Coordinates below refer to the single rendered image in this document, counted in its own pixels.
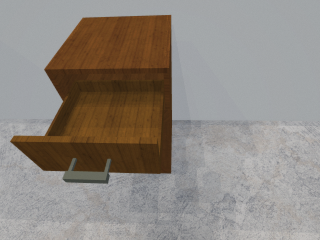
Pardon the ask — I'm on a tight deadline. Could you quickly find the drawer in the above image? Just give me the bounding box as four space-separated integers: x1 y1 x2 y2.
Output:
10 79 165 174

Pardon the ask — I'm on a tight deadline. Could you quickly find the cabinet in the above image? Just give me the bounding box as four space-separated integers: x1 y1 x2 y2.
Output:
44 15 172 174

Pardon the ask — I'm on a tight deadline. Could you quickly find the handle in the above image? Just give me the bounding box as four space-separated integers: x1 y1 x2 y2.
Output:
62 158 112 184

